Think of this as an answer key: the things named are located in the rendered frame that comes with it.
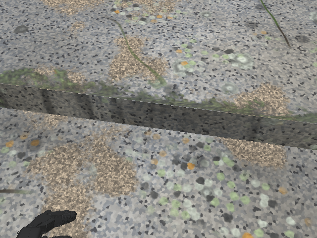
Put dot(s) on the robot left hand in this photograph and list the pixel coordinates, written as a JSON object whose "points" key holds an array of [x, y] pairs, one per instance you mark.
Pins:
{"points": [[45, 222]]}

